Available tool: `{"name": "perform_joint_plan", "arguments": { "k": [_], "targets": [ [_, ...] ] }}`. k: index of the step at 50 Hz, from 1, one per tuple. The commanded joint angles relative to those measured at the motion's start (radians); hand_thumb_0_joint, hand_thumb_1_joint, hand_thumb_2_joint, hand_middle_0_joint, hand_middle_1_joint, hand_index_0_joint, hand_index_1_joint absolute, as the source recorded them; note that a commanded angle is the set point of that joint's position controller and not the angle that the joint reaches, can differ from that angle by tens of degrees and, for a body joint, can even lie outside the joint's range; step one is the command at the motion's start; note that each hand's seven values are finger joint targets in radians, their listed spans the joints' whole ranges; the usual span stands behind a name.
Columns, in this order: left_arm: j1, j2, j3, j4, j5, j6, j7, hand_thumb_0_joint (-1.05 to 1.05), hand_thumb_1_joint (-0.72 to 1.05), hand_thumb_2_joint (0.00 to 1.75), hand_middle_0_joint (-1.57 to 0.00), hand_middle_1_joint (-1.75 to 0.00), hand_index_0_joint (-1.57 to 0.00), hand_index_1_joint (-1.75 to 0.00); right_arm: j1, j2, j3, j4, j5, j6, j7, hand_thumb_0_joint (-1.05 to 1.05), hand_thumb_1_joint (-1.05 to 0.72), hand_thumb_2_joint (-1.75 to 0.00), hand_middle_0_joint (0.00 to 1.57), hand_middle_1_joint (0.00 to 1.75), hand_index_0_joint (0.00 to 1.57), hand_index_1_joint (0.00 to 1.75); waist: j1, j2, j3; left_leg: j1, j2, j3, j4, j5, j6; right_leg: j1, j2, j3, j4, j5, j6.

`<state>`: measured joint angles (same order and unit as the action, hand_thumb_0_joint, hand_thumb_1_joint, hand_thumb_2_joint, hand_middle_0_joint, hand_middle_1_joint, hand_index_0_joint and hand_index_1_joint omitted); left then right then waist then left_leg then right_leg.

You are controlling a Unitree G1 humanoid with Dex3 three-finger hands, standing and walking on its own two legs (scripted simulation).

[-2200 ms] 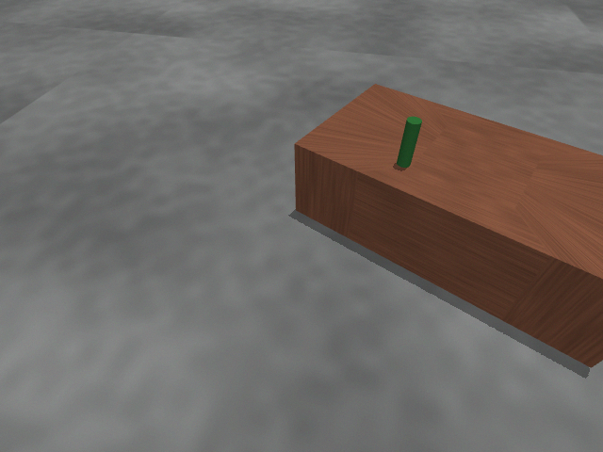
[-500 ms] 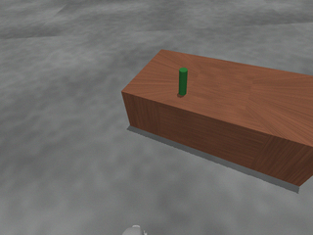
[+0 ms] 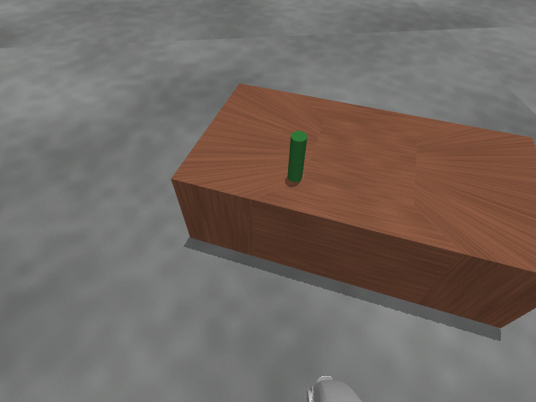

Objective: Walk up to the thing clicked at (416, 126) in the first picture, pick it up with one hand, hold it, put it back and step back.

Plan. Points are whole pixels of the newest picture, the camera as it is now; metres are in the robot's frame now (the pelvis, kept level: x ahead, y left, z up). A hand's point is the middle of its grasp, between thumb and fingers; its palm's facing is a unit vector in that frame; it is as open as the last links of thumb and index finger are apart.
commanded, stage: walk up
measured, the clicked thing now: (296, 158) +0.90 -0.12 -0.28
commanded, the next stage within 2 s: none
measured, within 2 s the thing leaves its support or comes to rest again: neither
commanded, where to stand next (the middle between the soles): +0.29 +0.07 m, yaw -4 degrees
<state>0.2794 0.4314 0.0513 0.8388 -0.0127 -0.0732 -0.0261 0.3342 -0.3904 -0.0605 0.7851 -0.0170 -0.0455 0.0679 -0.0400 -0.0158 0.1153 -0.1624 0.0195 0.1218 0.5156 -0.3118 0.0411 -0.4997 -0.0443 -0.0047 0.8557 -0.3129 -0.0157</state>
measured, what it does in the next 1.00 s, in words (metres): walks ahead: right foot, then left foot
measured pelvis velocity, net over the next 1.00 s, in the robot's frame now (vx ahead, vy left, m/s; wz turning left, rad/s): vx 0.20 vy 0.12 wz -0.11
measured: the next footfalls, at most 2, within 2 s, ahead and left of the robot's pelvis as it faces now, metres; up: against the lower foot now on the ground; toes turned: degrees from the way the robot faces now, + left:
right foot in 0.10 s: +0.19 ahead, -0.10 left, +0.00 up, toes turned -4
left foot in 0.52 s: +0.29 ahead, +0.23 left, +0.00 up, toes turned -2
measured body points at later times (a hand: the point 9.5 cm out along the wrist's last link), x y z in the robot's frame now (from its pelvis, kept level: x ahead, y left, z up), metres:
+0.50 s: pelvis +0.15 +0.07 -0.01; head +0.16 +0.06 +0.43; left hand +0.19 +0.41 -0.11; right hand +0.22 -0.26 -0.12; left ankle +0.25 +0.23 -0.72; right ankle +0.15 -0.10 -0.73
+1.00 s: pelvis +0.20 +0.12 -0.02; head +0.24 +0.12 +0.43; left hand +0.31 +0.42 -0.14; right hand +0.23 -0.21 -0.13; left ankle +0.25 +0.23 -0.73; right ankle +0.21 -0.01 -0.74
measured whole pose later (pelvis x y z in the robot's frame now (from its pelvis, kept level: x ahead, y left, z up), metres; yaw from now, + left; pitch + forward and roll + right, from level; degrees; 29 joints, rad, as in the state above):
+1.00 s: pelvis +0.20 +0.12 -0.02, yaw -6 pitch -2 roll -2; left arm 0.19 0.39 0.06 0.92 0.02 0.00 -0.02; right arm 0.24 -0.41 -0.03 0.87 0.00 -0.03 -0.01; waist -0.01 0.02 0.14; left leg -0.37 0.10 0.08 0.76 -0.34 0.01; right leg -0.32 0.01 -0.04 0.70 -0.34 -0.01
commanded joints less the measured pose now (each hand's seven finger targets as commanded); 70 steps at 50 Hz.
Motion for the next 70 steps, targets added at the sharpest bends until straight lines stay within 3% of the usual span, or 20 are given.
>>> {"name": "perform_joint_plan", "arguments": {
  "k": [1,5,6,7,8,14,22,25,26,28,29,30,34,43,47,50,54,56,62,70],
  "targets": [
    [0.037,0.139,0.048,-0.07,0.01,-0.029,0.016,0.0,0.9,0.9,-0.2,-0.3,-0.2,-0.3,-0.009,-0.246,-0.08,-0.106,-0.005,-0.011,-0.018,0.0,-0.9,-0.9,0.2,0.3,0.2,0.3,0.005,0.184,-0.079,0.017,0.228,-0.137,-0.086,0.493,0.183,0.097,0.016,-0.066,-0.184,0.091,-0.019],
    [0.234,0.228,0.099,-0.004,0.018,-0.043,0.04,0.0,0.9,0.9,-0.2,-0.3,-0.2,-0.3,-0.013,-0.169,-0.05,-0.144,0.007,0.005,-0.009,0.0,-0.9,-0.9,0.2,0.3,0.2,0.3,0.133,-0.085,-0.185,-0.218,0.102,-0.052,0.311,0.21,0.075,0.547,0.004,0.025,-0.388,0.164,-0.055],
    [0.283,0.31,0.124,-0.015,0.027,-0.048,0.053,0.0,0.9,0.9,-0.2,-0.3,-0.2,-0.3,0.033,-0.129,-0.035,-0.154,0.005,0.009,-0.007,0.0,-0.9,-0.9,0.2,0.3,0.2,0.3,0.142,-0.262,-0.227,-0.416,-0.018,-0.028,0.527,-0.183,0.025,0.656,-0.242,0.424,-0.463,0.016,-0.141],
    [0.234,0.325,0.112,-0.054,0.019,-0.048,0.058,0.0,0.9,0.9,-0.2,-0.3,-0.2,-0.3,0.071,-0.181,-0.046,-0.127,-0.004,0.03,-0.013,0.0,-0.9,-0.9,0.2,0.3,0.2,0.3,0.106,-0.138,-0.189,-0.462,-0.018,-0.152,0.636,-0.245,0.0,0.565,-0.385,0.678,-0.574,-0.154,-0.199],
    [0.168,0.335,0.111,-0.066,0.008,-0.04,0.06,0.0,0.9,0.9,-0.2,-0.3,-0.2,-0.3,0.067,-0.259,-0.069,-0.115,-0.01,0.042,-0.017,0.0,-0.9,-0.9,0.2,0.3,0.2,0.3,0.091,-0.109,-0.159,-0.479,0.02,-0.182,0.699,-0.265,0.001,0.506,-0.417,0.737,-0.589,-0.294,-0.283],
    [0.089,0.259,0.085,-0.076,0.014,-0.054,0.056,0.0,0.9,0.9,-0.2,-0.3,-0.2,-0.3,0.069,-0.222,-0.07,-0.052,-0.011,0.048,-0.004,0.0,-0.9,-0.9,0.2,0.3,0.2,0.3,0.04,-0.079,-0.042,-0.397,0.076,-0.191,0.598,-0.05,-0.034,0.26,-0.218,0.267,-0.541,0.083,-0.206],
    [0.041,0.279,0.081,-0.094,0.033,-0.044,0.038,0.0,0.9,0.9,-0.2,-0.3,-0.2,-0.3,-0.038,-0.199,-0.08,-0.046,-0.007,0.027,0.009,0.0,-0.9,-0.9,0.2,0.3,0.2,0.3,0.056,-0.185,-0.039,-0.201,0.081,-0.088,0.22,0.046,-0.049,0.086,-0.155,0.114,-0.492,-0.097,-0.178],
    [-0.011,0.238,0.056,-0.1,0.034,-0.018,0.038,0.0,0.9,0.9,-0.2,-0.3,-0.2,-0.3,0.079,-0.201,-0.087,0.019,-0.005,0.01,-0.022,0.0,-0.9,-0.9,0.2,0.3,0.2,0.3,-0.027,-0.106,-0.12,0.06,0.025,-0.05,0.107,0.121,-0.032,-0.009,-0.136,0.085,-0.273,0.049,-0.122],
    [0.023,0.178,0.035,-0.095,0.037,-0.007,0.039,0.0,0.9,0.9,-0.2,-0.3,-0.2,-0.3,0.144,-0.227,-0.093,0.043,-0.007,0.001,-0.035,0.0,-0.9,-0.9,0.2,0.3,0.2,0.3,-0.054,0.029,-0.155,0.119,0.04,-0.102,0.045,0.07,-0.015,-0.021,-0.101,0.052,-0.088,0.042,-0.087],
    [0.116,0.115,0.012,-0.079,0.016,0.012,0.045,0.0,0.9,0.9,-0.2,-0.3,-0.2,-0.3,0.08,-0.349,-0.103,0.0,-0.014,-0.016,-0.047,0.0,-0.9,-0.9,0.2,0.3,0.2,0.3,0.008,0.263,-0.094,-0.005,0.38,-0.652,-0.256,-0.117,0.093,-0.14,0.09,0.042,0.202,-0.219,-0.018],
    [0.123,0.2,0.034,-0.045,0.016,0.02,0.059,0.0,0.9,0.9,-0.2,-0.3,-0.2,-0.3,0.009,-0.397,-0.111,-0.007,0.004,-0.012,-0.044,0.0,-0.9,-0.9,0.2,0.3,0.2,0.3,0.013,0.266,-0.082,-0.069,0.434,-0.702,-0.26,-0.226,0.201,-0.1,0.027,0.082,0.277,-0.249,-0.031],
    [0.084,0.232,0.038,-0.03,0.02,0.02,0.059,0.0,0.9,0.9,-0.2,-0.3,-0.2,-0.3,-0.021,-0.364,-0.106,-0.009,0.002,-0.009,-0.047,0.0,-0.9,-0.9,0.2,0.3,0.2,0.3,0.019,0.216,-0.026,-0.144,0.398,-0.638,-0.257,-0.234,0.214,-0.095,0.002,0.089,0.315,-0.226,-0.029],
    [0.137,0.198,0.044,0.039,0.012,0.035,0.036,0.0,0.9,0.9,-0.2,-0.3,-0.2,-0.3,-0.052,-0.29,-0.068,-0.002,0.003,-0.033,-0.066,0.0,-0.9,-0.9,0.2,0.3,0.2,0.3,0.051,0.22,-0.066,-0.091,0.245,-0.328,-0.151,0.123,0.121,-0.026,-0.019,0.079,0.179,-0.095,-0.019],
    [-0.002,0.141,0.043,0.023,0.033,0.07,0.024,0.0,0.9,0.9,-0.2,-0.3,-0.2,-0.3,-0.037,-0.286,-0.051,0.005,0.011,-0.031,-0.098,0.0,-0.9,-0.9,0.2,0.3,0.2,0.3,0.033,0.164,-0.153,-0.046,0.307,-0.273,0.006,0.647,0.168,0.121,-0.001,-0.002,-0.051,-0.088,-0.02],
    [0.018,0.152,0.054,0.045,0.038,0.062,0.023,0.0,0.9,0.9,-0.2,-0.3,-0.2,-0.3,-0.082,-0.261,-0.033,0.005,0.021,-0.015,-0.102,0.0,-0.9,-0.9,0.2,0.3,0.2,0.3,0.075,0.101,-0.186,-0.143,0.24,-0.212,0.121,0.461,0.085,0.314,0.01,0.01,-0.327,0.104,-0.058],
    [-0.101,0.251,0.065,0.015,0.031,0.055,0.019,0.0,0.9,0.9,-0.2,-0.3,-0.2,-0.3,-0.092,-0.197,-0.015,0.031,0.029,-0.007,-0.111,0.0,-0.9,-0.9,0.2,0.3,0.2,0.3,0.045,-0.139,-0.163,-0.186,0.013,-0.058,0.272,-0.14,-0.014,0.232,-0.26,0.352,-0.402,0.233,-0.245],
    [-0.198,0.175,0.039,-0.002,0.031,0.065,0.011,0.0,0.9,0.9,-0.2,-0.3,-0.2,-0.3,-0.04,-0.252,-0.028,0.114,0.018,-0.027,-0.101,0.0,-0.9,-0.9,0.2,0.3,0.2,0.3,-0.006,-0.065,-0.128,-0.039,0.111,-0.173,0.03,0.103,0.025,0.116,-0.094,0.12,-0.288,0.17,-0.084],
    [-0.15,0.162,0.039,0.029,0.031,0.071,0.009,0.0,0.9,0.9,-0.2,-0.3,-0.2,-0.3,-0.09,-0.279,-0.024,0.111,0.009,-0.03,-0.1,0.0,-0.9,-0.9,0.2,0.3,0.2,0.3,0.039,-0.012,-0.125,-0.119,0.221,-0.35,-0.071,-0.026,0.098,0.15,-0.025,0.079,-0.214,0.027,-0.046],
    [-0.197,0.178,0.041,0.057,0.027,0.061,-0.001,0.0,0.9,0.9,-0.2,-0.3,-0.2,-0.3,-0.144,-0.213,0.008,0.159,0.005,-0.029,-0.088,0.0,-0.9,-0.9,0.2,0.3,0.2,0.3,0.033,-0.017,-0.067,-0.131,0.051,-0.133,-0.015,-0.055,-0.01,0.153,-0.126,0.22,-0.457,-0.123,-0.106],
    [-0.235,0.168,0.034,0.099,0.029,0.066,0.0,0.0,0.9,0.9,-0.2,-0.3,-0.2,-0.3,-0.158,-0.221,0.01,0.203,0.005,-0.032,-0.091,0.0,-0.9,-0.9,0.2,0.3,0.2,0.3,0.036,-0.021,-0.133,-0.074,0.099,-0.156,-0.079,0.133,0.003,0.277,-0.088,0.126,-0.446,0.085,-0.061]
  ]
}}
